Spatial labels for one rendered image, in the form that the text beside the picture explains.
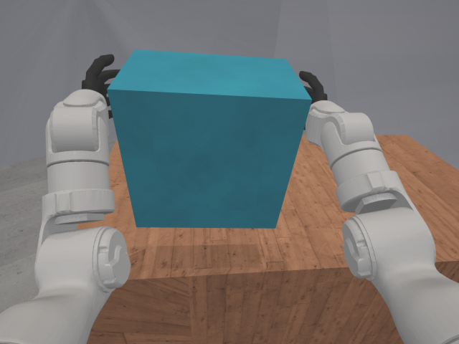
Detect carton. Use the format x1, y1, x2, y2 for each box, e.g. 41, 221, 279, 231
107, 49, 312, 229

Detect left robot upper arm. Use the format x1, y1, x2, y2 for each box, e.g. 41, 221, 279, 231
0, 226, 131, 344

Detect robot left forearm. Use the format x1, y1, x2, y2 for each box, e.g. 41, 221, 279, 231
34, 89, 115, 289

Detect robot right forearm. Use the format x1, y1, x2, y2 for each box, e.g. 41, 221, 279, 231
306, 100, 436, 260

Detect left robot hand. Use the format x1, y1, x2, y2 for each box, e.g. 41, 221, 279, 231
82, 54, 120, 119

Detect right robot hand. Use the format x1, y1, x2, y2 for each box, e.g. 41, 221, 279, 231
299, 71, 327, 130

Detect pedestal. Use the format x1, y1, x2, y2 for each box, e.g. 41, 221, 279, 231
77, 135, 459, 344

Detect right robot upper arm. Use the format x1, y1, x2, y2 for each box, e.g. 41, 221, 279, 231
342, 206, 459, 344

